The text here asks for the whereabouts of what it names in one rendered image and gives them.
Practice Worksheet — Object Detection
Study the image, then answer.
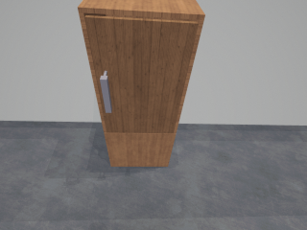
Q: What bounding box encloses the cupboard door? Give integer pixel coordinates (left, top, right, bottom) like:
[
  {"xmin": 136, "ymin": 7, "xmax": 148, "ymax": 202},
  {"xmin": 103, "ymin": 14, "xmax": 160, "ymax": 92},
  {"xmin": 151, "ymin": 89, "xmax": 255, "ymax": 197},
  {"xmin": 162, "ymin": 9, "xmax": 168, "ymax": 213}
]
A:
[{"xmin": 84, "ymin": 15, "xmax": 199, "ymax": 133}]

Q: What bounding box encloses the handle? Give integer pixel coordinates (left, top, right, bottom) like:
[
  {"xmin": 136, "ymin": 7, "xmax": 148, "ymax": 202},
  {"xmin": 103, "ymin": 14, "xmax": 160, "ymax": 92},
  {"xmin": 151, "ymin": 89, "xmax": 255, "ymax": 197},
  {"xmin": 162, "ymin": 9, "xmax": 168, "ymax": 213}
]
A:
[{"xmin": 100, "ymin": 71, "xmax": 112, "ymax": 113}]

